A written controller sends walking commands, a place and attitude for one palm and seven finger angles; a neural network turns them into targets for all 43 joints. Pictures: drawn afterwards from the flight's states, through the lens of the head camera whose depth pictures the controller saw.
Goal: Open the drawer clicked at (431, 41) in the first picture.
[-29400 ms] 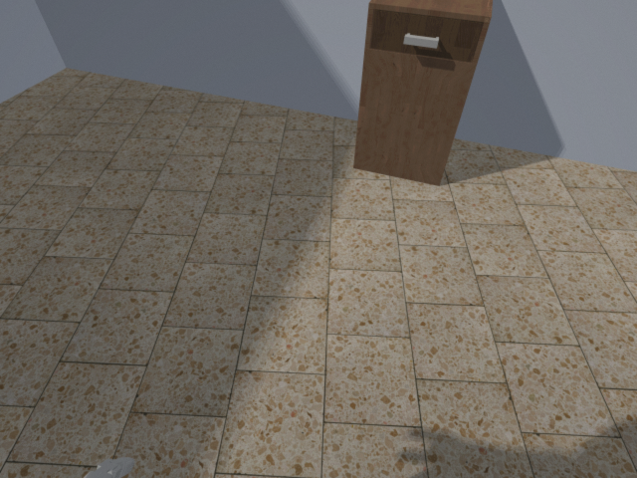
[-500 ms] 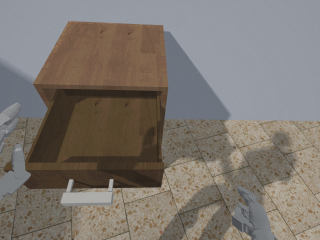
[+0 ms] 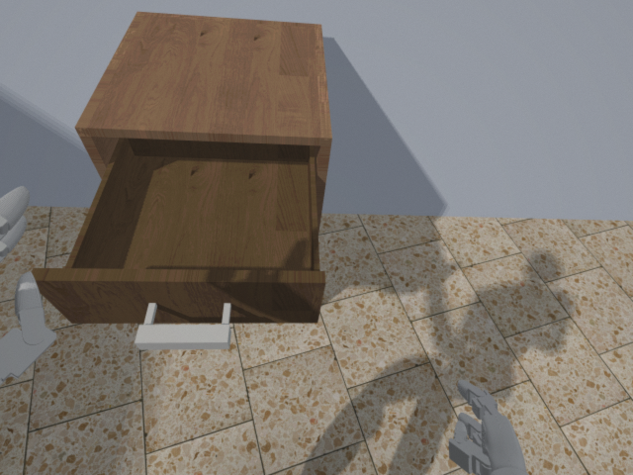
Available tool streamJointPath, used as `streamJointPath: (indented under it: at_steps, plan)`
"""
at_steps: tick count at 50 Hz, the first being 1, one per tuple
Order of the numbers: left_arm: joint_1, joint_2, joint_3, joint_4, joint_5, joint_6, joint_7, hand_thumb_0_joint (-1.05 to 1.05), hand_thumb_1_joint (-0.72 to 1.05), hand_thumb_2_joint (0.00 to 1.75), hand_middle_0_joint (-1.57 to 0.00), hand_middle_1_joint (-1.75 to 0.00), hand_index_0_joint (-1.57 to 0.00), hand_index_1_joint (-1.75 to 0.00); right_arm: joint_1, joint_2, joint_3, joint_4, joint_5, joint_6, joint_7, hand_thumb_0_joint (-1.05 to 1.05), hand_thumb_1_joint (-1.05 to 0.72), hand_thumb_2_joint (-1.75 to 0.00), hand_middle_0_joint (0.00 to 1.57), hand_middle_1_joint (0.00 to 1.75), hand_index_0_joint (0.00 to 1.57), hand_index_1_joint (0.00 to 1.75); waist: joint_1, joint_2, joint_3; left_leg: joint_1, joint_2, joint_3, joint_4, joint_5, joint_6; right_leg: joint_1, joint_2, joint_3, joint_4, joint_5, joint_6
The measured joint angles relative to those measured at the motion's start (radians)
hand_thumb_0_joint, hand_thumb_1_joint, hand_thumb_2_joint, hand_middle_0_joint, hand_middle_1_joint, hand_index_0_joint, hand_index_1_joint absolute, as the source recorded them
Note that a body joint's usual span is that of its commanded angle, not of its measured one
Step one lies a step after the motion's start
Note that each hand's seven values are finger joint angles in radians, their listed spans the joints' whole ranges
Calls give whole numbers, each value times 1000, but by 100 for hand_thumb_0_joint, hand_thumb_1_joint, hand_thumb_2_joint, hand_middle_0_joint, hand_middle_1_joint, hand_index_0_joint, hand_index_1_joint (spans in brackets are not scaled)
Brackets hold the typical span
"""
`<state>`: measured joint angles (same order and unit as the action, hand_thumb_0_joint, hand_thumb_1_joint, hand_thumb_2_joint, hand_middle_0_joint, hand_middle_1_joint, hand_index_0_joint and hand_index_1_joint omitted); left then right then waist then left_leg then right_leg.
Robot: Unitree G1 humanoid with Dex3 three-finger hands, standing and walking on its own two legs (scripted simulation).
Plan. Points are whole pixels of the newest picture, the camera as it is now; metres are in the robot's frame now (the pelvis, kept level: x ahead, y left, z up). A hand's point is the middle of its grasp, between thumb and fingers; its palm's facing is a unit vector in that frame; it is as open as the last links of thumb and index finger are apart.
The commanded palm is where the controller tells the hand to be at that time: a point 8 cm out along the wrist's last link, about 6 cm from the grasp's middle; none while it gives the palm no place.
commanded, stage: step back with the hand held close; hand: left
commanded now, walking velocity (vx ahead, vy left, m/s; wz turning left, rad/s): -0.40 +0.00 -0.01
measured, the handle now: (187, 323) +0.32 +0.21 -0.08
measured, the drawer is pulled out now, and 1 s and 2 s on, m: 0.29 0.29 0.29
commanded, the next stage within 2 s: stop stepping back and stand still in 0.32 s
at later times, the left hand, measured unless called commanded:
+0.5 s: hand out of the picture +0.04 +0.17 +0.15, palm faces +0.35 -0.80 -0.49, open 7.4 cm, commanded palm -0.02 +0.21 +0.18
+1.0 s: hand out of the picture -0.09 +0.16 +0.14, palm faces +0.42 -0.82 -0.39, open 7.4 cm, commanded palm -0.15 +0.20 +0.18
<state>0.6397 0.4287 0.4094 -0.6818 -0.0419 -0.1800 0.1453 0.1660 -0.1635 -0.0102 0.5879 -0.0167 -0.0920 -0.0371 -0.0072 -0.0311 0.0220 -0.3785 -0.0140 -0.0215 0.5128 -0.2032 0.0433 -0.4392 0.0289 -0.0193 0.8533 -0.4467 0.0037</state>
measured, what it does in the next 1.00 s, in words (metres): walks backwards: right foot, then left foot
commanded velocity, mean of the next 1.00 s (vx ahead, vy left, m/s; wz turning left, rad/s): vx -0.01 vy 0.03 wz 0.02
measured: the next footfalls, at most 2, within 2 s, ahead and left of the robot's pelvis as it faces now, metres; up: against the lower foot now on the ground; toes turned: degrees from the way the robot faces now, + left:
right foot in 0.22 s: -0.11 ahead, -0.14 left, +0.00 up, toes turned -5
left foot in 0.60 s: -0.22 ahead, +0.05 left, +0.00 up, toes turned +3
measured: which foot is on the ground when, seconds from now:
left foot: down 0.00-0.28, up 0.30-0.58, down 0.60-0.82, up 0.84-1.00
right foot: up 0.00-0.20, down 0.22-1.00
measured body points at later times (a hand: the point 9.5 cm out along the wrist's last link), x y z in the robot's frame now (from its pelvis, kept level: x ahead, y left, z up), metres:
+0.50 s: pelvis -0.15 -0.07 +0.01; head -0.13 -0.08 +0.46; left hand +0.02 +0.21 +0.18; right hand +0.03 -0.32 -0.08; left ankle -0.22 +0.06 -0.67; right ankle -0.15 -0.14 -0.74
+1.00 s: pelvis -0.27 -0.09 -0.01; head -0.29 -0.08 +0.44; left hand -0.12 +0.20 +0.16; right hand -0.11 -0.32 -0.10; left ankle -0.30 +0.02 -0.71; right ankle -0.15 -0.14 -0.73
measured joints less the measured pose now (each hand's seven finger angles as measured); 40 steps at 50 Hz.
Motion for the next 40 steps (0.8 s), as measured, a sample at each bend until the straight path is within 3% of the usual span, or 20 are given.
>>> streamJointPath:
  at_steps: [6,11,14,15,17,19,21,24,27,30,31,33,36,40]
  plan:
    - [13,-2,-18,-30,-11,1,-13,1,89,90,-21,-30,-21,-30,-39,30,24,-1,2,-20,15,1,-90,-90,20,30,20,30,7,16,-7,-20,36,29,-60,74,-19,82,-15,-10,-79,1,18]
    - [0,26,3,-2,-33,10,-24,1,89,90,-21,-30,-21,-30,-72,24,43,-14,7,-23,16,1,-90,-90,20,30,20,30,6,12,-2,-97,44,35,-52,133,-48,176,-19,-12,-275,73,15]
    - [-12,11,-17,12,-38,2,-48,1,89,90,-21,-30,-22,-30,-86,-17,32,-12,18,-11,16,1,-90,-90,20,30,20,30,5,88,37,-138,89,-14,-6,119,-54,205,40,-56,-353,102,-43]
    - [-4,12,-26,9,-36,-4,-54,1,89,90,-22,-30,-22,-30,-76,-26,23,-6,28,-5,17,1,-90,-90,20,30,20,30,5,94,39,-155,83,-27,52,39,-55,207,44,-67,-361,122,-56]
    - [28,15,-37,0,-30,-22,-55,1,89,90,-22,-30,-22,-30,-43,-33,7,21,45,9,15,1,-90,-90,20,30,20,30,21,54,12,-211,15,-42,332,-146,-60,191,17,-61,-362,142,-67]
    - [74,-2,-32,8,-22,-38,-45,1,89,90,-22,-30,-22,-30,-16,-34,-3,45,41,30,-1,1,-90,-90,20,30,20,30,21,9,-29,-239,-38,-19,590,-223,-75,178,-12,-49,-375,160,-72]
    - [91,-26,-30,49,-9,-43,-27,1,89,90,-22,-30,-22,-30,-5,-36,-7,52,31,54,-26,1,-90,-90,20,30,20,30,11,-12,-58,-212,-51,13,691,-265,-87,169,-28,-45,-398,185,-76]
    - [45,-54,-42,127,9,-26,8,1,89,90,-22,-30,-22,-30,-10,-47,-5,40,24,69,-51,1,-90,-90,20,30,20,30,1,-17,-58,-95,-33,35,548,-279,-80,150,-32,-51,-416,222,-81]
    - [5,-72,-68,141,17,10,33,1,89,90,-22,-30,-22,-30,-11,-62,-2,10,25,67,-53,1,-90,-90,20,30,20,30,-15,-4,-50,52,-6,31,261,-248,-49,126,-22,-75,-416,248,-86]
    - [-1,-69,-91,71,13,25,38,1,89,90,-22,-30,-22,-30,2,-77,-8,-22,25,53,-44,1,-90,-90,20,30,20,30,-34,15,-38,194,20,26,-29,-119,-18,102,-9,-117,-392,259,-84]
    - [1,-58,-91,43,10,18,37,2,89,90,-22,-30,-22,-30,6,-76,-13,-27,25,45,-41,1,-90,-90,20,30,20,30,-36,14,-30,222,25,24,-86,-126,-23,90,-9,-128,-369,256,-84]
    - [9,-26,-74,12,5,4,31,2,89,90,-22,-30,-22,-30,13,-52,-13,-26,32,34,-28,1,-90,-90,20,30,20,30,-20,-31,-11,237,1,40,-97,-110,-41,83,-33,-102,-330,236,-49]
    - [41,7,-30,-5,8,-10,25,2,89,90,-22,-30,-22,-30,43,-31,-1,-34,30,10,-7,1,-90,-90,20,30,20,30,-15,-31,-21,239,-2,44,-74,-92,-51,80,-34,-87,-281,134,-15]
    - [21,11,-5,50,6,-27,17,1,89,90,-22,-30,-22,-30,72,-25,13,-10,39,-1,3,1,-90,-90,20,30,20,30,-11,29,-34,217,21,28,17,-131,-42,106,-10,-104,-291,166,-23]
